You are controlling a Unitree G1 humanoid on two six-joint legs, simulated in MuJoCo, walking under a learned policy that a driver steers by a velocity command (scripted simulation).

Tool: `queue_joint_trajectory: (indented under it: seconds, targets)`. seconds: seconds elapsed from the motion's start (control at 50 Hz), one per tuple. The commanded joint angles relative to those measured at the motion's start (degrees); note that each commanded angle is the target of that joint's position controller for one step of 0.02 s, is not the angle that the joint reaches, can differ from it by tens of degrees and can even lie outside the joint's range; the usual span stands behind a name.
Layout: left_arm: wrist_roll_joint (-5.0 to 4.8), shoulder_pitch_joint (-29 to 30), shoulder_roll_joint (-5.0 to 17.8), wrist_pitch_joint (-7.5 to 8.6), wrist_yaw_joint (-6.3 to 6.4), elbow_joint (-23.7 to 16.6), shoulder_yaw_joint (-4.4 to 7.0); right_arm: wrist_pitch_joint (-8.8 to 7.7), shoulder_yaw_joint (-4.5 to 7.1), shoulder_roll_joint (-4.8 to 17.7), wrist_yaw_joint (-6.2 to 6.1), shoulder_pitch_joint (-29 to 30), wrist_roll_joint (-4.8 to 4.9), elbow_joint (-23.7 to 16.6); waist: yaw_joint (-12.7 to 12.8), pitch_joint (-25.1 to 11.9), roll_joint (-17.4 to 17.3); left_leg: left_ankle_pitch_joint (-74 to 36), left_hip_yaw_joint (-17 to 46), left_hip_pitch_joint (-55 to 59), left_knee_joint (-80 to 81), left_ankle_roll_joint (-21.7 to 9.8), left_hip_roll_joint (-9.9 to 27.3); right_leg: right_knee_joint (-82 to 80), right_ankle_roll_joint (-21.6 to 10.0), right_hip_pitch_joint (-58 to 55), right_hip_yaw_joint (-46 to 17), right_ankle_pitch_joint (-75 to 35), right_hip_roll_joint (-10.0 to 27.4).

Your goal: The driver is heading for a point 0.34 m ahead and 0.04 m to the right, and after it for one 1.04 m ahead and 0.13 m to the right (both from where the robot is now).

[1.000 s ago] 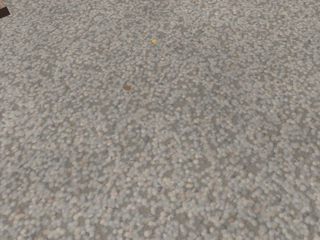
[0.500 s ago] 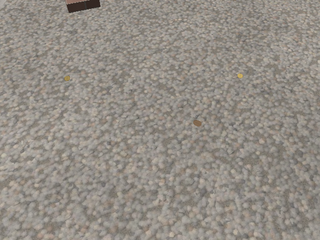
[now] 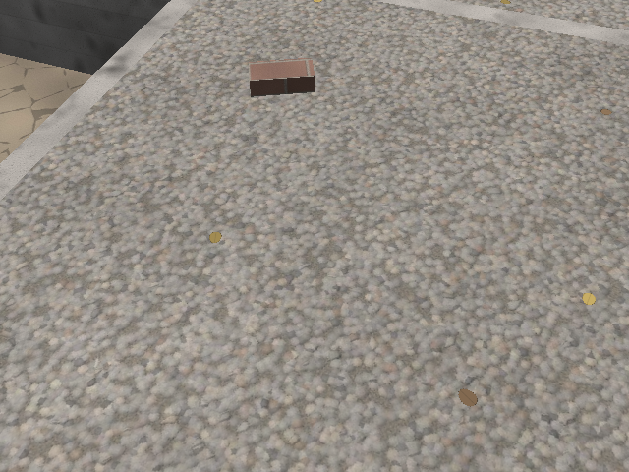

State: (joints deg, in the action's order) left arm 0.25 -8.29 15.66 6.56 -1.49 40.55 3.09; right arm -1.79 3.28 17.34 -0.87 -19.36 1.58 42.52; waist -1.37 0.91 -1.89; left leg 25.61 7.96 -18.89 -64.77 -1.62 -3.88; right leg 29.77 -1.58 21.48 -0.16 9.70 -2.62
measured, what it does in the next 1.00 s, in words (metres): walks ahead, turning right: left foot, then right foot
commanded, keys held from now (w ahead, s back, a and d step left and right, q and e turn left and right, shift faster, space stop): w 0.36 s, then w+e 0.64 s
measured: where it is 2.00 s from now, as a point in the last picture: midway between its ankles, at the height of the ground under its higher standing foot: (378, 282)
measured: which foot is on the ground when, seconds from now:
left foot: up 0.00-0.38, down 0.40-0.94, up 0.96-1.00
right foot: down 0.00-0.40, up 0.42-0.90, down 0.92-1.00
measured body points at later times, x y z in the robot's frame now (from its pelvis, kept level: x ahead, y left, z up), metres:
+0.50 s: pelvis +0.26 +0.05 +0.00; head +0.29 +0.07 +0.45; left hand +0.28 +0.34 -0.13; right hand +0.46 -0.19 -0.07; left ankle +0.32 +0.15 -0.73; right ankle +0.14 -0.10 -0.65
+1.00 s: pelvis +0.52 -0.01 -0.01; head +0.57 -0.02 +0.44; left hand +0.77 +0.20 -0.10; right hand +0.50 -0.30 -0.14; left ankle +0.37 +0.16 -0.64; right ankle +0.59 -0.10 -0.73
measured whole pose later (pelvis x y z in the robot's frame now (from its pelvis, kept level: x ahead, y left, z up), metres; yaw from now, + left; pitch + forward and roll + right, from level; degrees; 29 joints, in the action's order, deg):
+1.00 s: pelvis +0.52 -0.01 -0.01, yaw -16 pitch +1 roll +1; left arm -1.3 -6.4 16.9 2.0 -2.5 38.1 3.7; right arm -3.9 3.4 17.0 -0.4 -16.4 0.9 47.8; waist -1.5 4.2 0.4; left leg 27.2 -3.2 -11.2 -62.7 1.1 2.4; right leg 36.5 -6.0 27.4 2.3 10.5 -3.1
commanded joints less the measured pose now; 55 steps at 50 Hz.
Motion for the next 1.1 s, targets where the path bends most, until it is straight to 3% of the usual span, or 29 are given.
queue_joint_trajectory:
  seconds: [0.02,0.06,0.16,0.22,0.3,0.34,0.36,0.38,0.4,0.42,0.44,0.46,0.48,0.52,0.56,0.64,0.72,0.82,0.86,0.9,0.92,0.94,0.96,0.98,1.0,1.02,1.04,1.06,1.1]
  targets:
    - [0.46,-5.6,5.6,-0.18,0.36,-0.7,1.41,-1.55,1.53,6.3,0.26,5.0,-0.98,-6.4,3.3,-0.4,6.3,-6.0,0.6,-21.9,-3.3,0.2,7.2,-16.7,-10.0,-18.0,-23.3,6.5,17.0]
    - [0.14,-5.7,5.2,0.06,0.42,0.1,1.21,-1.52,1.02,4.1,0.76,3.9,-0.71,-6.0,2.1,-0.9,7.9,-7.2,-1.3,-18.7,1.3,0.4,8.3,-18.5,-10.3,-15.4,-18.6,0.0,15.1]
    - [-0.90,-7.9,9.2,-0.22,0.79,2.4,2.08,-2.03,-0.63,1.1,1.38,11.0,-1.40,-7.9,3.7,0.2,6.1,-17.3,-4.7,-18.1,18.3,1.9,9.5,-21.7,-11.3,-14.4,-10.7,-8.4,14.6]
    - [-1.39,-10.3,10.3,-0.85,0.87,3.9,2.11,-2.55,-0.94,0.9,1.97,16.1,-0.97,-8.8,5.6,0.9,6.0,-24.7,-6.6,-13.9,27.5,2.3,7.9,-21.4,-10.0,-14.1,-6.7,-10.3,13.5]
    - [-1.86,-13.9,11.0,-1.95,0.91,6.3,2.13,-2.90,-0.63,2.0,2.79,21.0,-0.39,-10.6,6.3,2.1,6.6,-24.0,-6.9,-12.6,33.2,0.7,6.7,-19.3,-8.8,-18.9,-7.1,-11.9,16.2]
    - [-1.93,-13.8,11.9,-2.65,1.17,7.0,2.34,-3.10,-0.12,3.3,3.07,19.9,-0.46,-10.6,4.5,1.4,7.1,-21.0,-7.6,-9.2,35.6,-0.9,5.8,-16.3,-7.7,-21.3,-7.0,-17.3,17.2]
    - [-2.04,-12.9,12.3,-2.94,1.35,7.0,2.36,-3.15,0.57,4.4,2.97,16.0,-0.71,-9.5,1.8,-0.8,6.9,-21.1,-8.9,-2.8,37.7,-2.1,4.5,-11.6,-6.6,-21.0,-5.3,-25.1,16.1]
    - [-1.95,-13.3,11.2,-3.07,1.42,7.0,1.87,-3.10,1.90,6.7,2.51,8.8,-1.09,-7.3,-1.6,-5.4,5.6,-21.4,-9.2,9.0,38.9,-3.7,3.8,-2.5,-5.2,-17.9,-3.5,-30.4,13.4]
    - [-0.77,-12.5,8.5,-2.82,1.46,5.5,0.56,-2.92,3.22,10.7,1.77,-1.6,-1.86,-5.5,-6.3,-13.4,1.2,-22.3,0.2,25.6,36.9,-7.2,13.0,13.4,-3.0,-7.2,-1.6,-19.4,10.4]
    - [-0.59,-18.7,1.8,-1.87,1.34,4.1,-1.50,-2.36,4.16,15.3,1.61,-5.0,-2.13,-4.6,-3.8,-20.5,-13.9,-12.5,24.7,42.6,41.4,-15.3,27.0,33.5,0.7,14.4,0.7,16.8,1.1]
    - [-1.84,-16.1,7.4,-1.16,1.25,5.0,-0.16,-2.28,2.85,9.8,1.64,-5.7,-1.69,-4.5,-6.0,-19.3,-9.2,-5.0,30.3,39.6,45.8,-15.1,27.0,41.1,0.5,20.4,-6.8,23.4,2.5]
    - [-3.04,-11.7,10.1,-0.85,1.08,3.5,0.89,-2.49,2.01,7.8,1.62,-2.4,-1.47,-4.3,-5.2,-11.1,-6.8,-6.4,21.9,33.0,47.1,-12.8,25.2,42.5,-0.1,23.5,-6.9,18.6,4.9]
    - [-2.83,-9.4,9.6,-0.96,1.21,3.1,0.86,-2.71,1.48,6.2,1.71,1.2,-1.60,-4.4,-3.5,-7.2,-4.4,-10.3,15.3,26.3,48.6,-11.4,22.6,40.5,0.1,22.0,-5.6,13.8,7.3]
    - [-1.87,-9.4,8.1,-2.10,1.33,3.4,1.20,-3.53,0.81,3.4,2.00,6.0,-2.24,-4.1,0.0,-2.8,-4.7,-16.8,6.9,16.5,52.8,-10.0,19.2,36.5,1.0,17.2,-5.9,7.7,9.9]
    - [-2.00,-10.9,5.6,-3.53,1.36,4.0,0.90,-4.55,1.09,3.1,2.08,7.4,-2.31,-3.1,1.7,-1.6,-4.0,-21.9,1.8,12.0,55.8,-10.2,18.5,35.3,1.8,14.3,-5.8,5.2,10.2]
    - [-1.60,-6.7,4.4,-4.35,1.29,2.1,0.85,-5.18,1.86,4.9,1.36,6.7,-2.68,-0.6,1.6,0.9,-1.4,-29.1,-6.4,11.9,57.8,-9.9,18.1,27.4,3.0,18.4,-7.1,-4.2,10.0]
    - [-1.36,0.5,3.0,-3.83,-0.15,-0.2,0.08,-4.66,2.22,6.7,0.62,5.3,-2.22,1.0,-0.9,2.9,-0.3,-30.3,-13.4,13.2,58.7,-8.2,17.0,14.2,2.1,16.2,-2.8,-14.1,9.1]
    - [-1.42,8.2,3.0,-3.88,-1.86,-4.9,-0.20,-2.63,2.97,8.7,0.24,0.7,-0.94,3.9,-3.2,4.9,0.2,-36.1,-16.6,23.4,54.7,-7.0,20.1,6.7,-0.7,19.3,0.8,-9.2,7.9]
    - [-1.43,7.5,4.2,-4.06,-2.39,-6.0,0.42,-1.67,3.32,10.0,-0.09,1.3,-0.67,3.9,-1.5,3.0,-1.4,-51.2,-18.3,26.0,49.1,-5.7,20.4,5.9,-2.7,15.3,3.8,-3.7,5.3]
    - [-1.52,-0.2,7.2,-4.47,-2.31,-5.0,2.19,-0.64,3.70,11.4,-0.67,2.3,-0.50,3.5,3.4,-2.6,-3.3,-68.0,-19.9,25.7,36.0,-4.2,19.5,6.0,-5.4,4.0,6.9,1.3,0.7]
    - [-1.65,-9.4,10.1,-4.63,-1.62,-2.7,4.02,-0.39,3.43,11.1,-0.97,3.1,-0.34,3.1,8.5,-7.3,-2.0,-65.6,-21.2,20.0,23.8,-2.3,17.4,2.1,-7.6,-9.8,6.4,-1.8,-1.4]
    - [-1.80,-17.2,15.4,-5.39,-0.23,-1.2,5.84,-0.99,2.23,8.2,-1.01,1.4,-1.85,1.9,10.7,-12.7,6.1,-42.3,-21.2,4.8,5.6,0.3,14.3,1.1,-11.3,-27.4,-7.9,-3.3,7.2]
    - [-2.05,-13.2,19.4,-4.94,-0.07,-3.1,6.03,-2.89,0.06,1.4,-0.16,-1.8,-2.56,-1.3,4.0,-18.2,18.0,6.4,-13.4,-19.6,-14.7,3.9,0.5,-7.7,-23.4,-43.4,-42.8,6.6,20.8]
    - [-1.57,-14.6,14.5,-4.25,-0.40,-3.8,4.60,-5.25,1.00,6.9,0.95,3.6,-0.71,-1.8,8.5,-21.4,10.0,6.5,-1.5,-25.4,-17.7,2.5,2.9,-13.0,-22.5,-44.4,-46.3,9.9,22.0]
    - [-1.11,-13.2,11.7,-3.56,-0.36,-3.4,3.84,-6.29,1.18,7.8,1.45,8.1,1.10,-3.6,8.3,-13.6,7.6,1.9,-2.1,-28.1,-15.3,1.1,5.4,-13.0,-19.8,-38.5,-37.2,6.9,19.9]
    - [-1.23,-9.9,10.3,-3.10,-0.43,-3.4,3.41,-6.69,0.91,6.8,1.15,8.6,0.32,-3.5,5.2,-7.6,2.1,-2.3,-2.4,-26.0,-9.0,0.8,8.1,-13.1,-17.5,-29.3,-30.0,0.3,17.0]
    - [-1.10,-6.5,8.3,-2.91,-0.22,-4.1,2.86,-6.45,1.35,7.3,0.70,8.6,-1.29,-2.8,3.2,-5.6,1.8,-4.7,-2.6,-22.3,-3.6,1.2,9.8,-13.6,-16.1,-22.8,-25.2,-5.6,14.9]
    - [-0.48,-4.6,7.5,-2.90,0.06,-5.2,2.45,-5.76,1.60,7.5,0.76,7.6,-1.84,-2.5,1.5,-4.2,2.9,-6.3,-2.4,-18.7,-1.7,1.7,10.6,-14.9,-15.9,-18.0,-22.9,-9.7,13.5]
    - [-0.59,-4.1,8.3,-2.72,0.52,-5.4,2.70,-4.50,1.48,6.2,0.79,6.5,-2.42,-2.6,0.2,-3.5,3.3,-7.9,-3.5,-16.0,2.6,3.6,10.4,-16.5,-16.5,-12.8,-20.5,-15.0,12.5]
